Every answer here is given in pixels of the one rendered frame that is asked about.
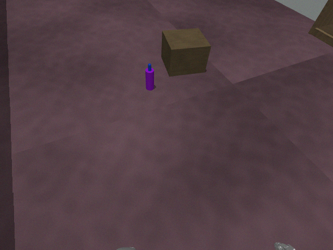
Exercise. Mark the bookshelf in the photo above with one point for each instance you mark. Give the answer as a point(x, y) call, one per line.
point(323, 26)

